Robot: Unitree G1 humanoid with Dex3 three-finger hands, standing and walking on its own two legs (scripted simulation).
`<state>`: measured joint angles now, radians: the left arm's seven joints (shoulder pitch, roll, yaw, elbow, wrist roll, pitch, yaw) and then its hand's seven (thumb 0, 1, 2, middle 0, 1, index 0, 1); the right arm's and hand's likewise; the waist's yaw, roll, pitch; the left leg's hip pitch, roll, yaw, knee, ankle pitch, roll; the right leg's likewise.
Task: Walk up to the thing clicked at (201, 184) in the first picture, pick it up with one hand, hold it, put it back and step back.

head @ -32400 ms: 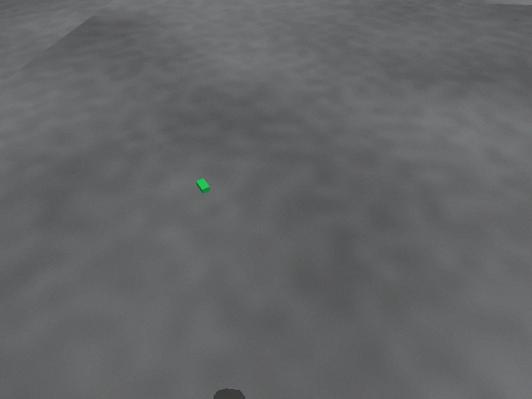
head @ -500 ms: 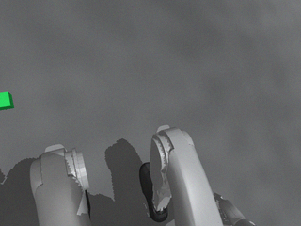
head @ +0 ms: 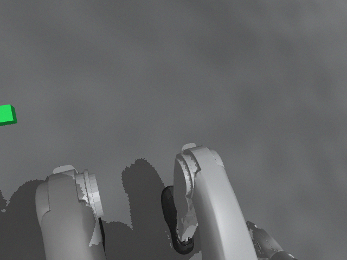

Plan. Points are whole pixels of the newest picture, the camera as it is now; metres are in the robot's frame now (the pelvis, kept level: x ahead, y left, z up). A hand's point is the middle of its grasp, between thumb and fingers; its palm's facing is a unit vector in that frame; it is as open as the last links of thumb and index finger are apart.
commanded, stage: rise first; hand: left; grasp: from above
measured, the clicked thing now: out of the picture +0.46 +0.36 -0.30
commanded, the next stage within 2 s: approach in 0.94 s
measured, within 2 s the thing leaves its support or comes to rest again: neither
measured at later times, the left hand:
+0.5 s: hand out of the picture +0.42 +0.39 -0.17, palm faces -0.45 -0.11 -0.89, open 12.6 cm
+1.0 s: hand out of the picture +0.42 +0.39 -0.17, palm faces -0.44 -0.11 -0.89, open 12.9 cm
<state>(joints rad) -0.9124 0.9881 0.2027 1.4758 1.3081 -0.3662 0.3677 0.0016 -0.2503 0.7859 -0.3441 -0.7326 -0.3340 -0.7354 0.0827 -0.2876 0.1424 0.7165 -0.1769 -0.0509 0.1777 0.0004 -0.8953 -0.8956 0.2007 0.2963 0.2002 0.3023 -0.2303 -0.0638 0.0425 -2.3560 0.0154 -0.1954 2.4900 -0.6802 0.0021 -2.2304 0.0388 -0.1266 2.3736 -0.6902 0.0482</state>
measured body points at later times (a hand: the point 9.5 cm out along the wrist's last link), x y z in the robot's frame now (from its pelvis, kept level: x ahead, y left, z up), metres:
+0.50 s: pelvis +0.00 +0.00 +0.00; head +0.24 +0.11 +0.36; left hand +0.44 +0.40 -0.12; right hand +0.08 -0.26 -0.09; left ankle +0.07 +0.13 -0.28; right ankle +0.10 -0.12 -0.28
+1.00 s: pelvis +0.00 +0.00 +0.00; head +0.24 +0.11 +0.36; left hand +0.44 +0.39 -0.12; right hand +0.09 -0.27 -0.09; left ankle +0.07 +0.13 -0.28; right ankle +0.10 -0.12 -0.28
